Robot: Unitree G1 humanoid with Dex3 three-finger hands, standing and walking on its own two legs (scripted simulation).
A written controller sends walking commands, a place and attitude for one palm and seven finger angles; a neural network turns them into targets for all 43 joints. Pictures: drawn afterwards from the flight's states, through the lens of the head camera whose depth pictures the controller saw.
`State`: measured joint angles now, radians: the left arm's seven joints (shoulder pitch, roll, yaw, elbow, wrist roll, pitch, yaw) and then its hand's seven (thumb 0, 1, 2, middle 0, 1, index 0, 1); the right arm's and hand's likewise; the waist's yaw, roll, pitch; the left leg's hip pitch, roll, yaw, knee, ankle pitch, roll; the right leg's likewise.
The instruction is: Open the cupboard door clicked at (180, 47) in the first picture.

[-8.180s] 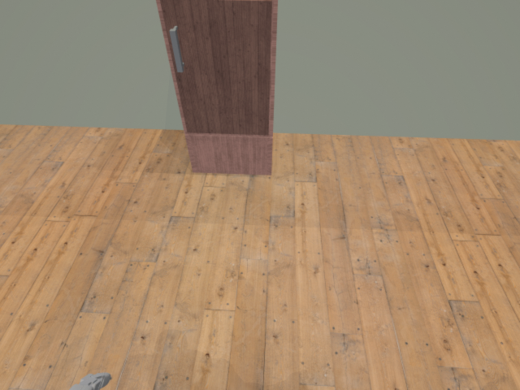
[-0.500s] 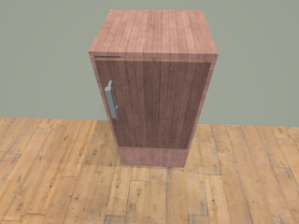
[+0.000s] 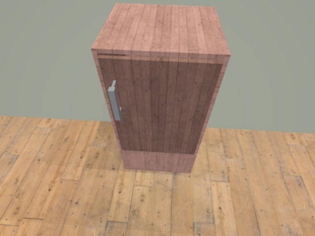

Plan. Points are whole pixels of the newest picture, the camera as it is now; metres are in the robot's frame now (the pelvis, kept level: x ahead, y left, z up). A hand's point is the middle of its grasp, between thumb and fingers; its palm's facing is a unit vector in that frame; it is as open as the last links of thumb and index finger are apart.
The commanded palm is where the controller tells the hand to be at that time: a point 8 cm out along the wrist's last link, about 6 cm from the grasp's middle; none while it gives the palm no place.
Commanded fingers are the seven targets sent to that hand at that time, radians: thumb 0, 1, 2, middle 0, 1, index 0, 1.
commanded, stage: look again from close up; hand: left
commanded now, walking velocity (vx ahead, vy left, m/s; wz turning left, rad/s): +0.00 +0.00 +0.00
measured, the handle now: (116, 101) +0.58 +0.20 -0.05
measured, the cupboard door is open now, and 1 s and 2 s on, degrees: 0 0 0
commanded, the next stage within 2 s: raise the hand with hooked fingers in 0.46 s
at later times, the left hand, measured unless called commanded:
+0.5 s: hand out of the picture +0.02 +0.19 -0.17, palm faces +0.03 -0.98 -0.22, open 7.4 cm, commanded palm none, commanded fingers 0.00 0.90 0.90 -0.20 -0.30 -0.20 -0.30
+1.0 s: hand out of the picture +0.12 +0.20 -0.09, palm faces +0.01 -1.00 +0.02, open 8.7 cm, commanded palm +0.12 +0.26 -0.06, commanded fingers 0.00 0.36 0.67 -0.24 -0.64 -0.24 -0.64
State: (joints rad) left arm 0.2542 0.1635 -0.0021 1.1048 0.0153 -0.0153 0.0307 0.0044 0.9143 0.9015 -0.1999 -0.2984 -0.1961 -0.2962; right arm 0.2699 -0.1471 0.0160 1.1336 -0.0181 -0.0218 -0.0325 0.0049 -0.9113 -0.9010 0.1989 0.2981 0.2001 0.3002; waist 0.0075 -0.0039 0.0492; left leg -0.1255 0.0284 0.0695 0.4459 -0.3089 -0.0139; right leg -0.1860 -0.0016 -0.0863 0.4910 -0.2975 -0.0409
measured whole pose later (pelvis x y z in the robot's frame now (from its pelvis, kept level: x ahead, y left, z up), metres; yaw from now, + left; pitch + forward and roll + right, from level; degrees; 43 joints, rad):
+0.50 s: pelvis +0.00 +0.00 +0.00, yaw +0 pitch +0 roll +1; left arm 0.23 0.18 0.00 1.10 0.02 -0.02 0.03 0.00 0.91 0.90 -0.20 -0.30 -0.20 -0.30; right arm 0.24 -0.16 0.01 1.13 -0.02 -0.03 -0.03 0.00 -0.91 -0.90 0.20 0.30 0.20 0.30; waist 0.01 -0.01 0.04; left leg -0.12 0.02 0.06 0.42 -0.30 -0.01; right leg -0.18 -0.01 -0.09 0.47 -0.29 -0.04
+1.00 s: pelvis -0.07 +0.00 -0.09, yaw +1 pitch +13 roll +1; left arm 0.35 0.19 0.20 0.29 -0.29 -0.59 -0.43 0.01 0.59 0.77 -0.23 -0.50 -0.22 -0.50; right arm 0.13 -0.30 -0.07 0.49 0.01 -0.27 -0.02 0.01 -0.91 -0.90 0.20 0.30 0.20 0.30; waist 0.03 -0.06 -0.12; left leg -0.87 0.03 0.04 1.16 -0.52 0.00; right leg -0.90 -0.04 -0.10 1.16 -0.50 -0.05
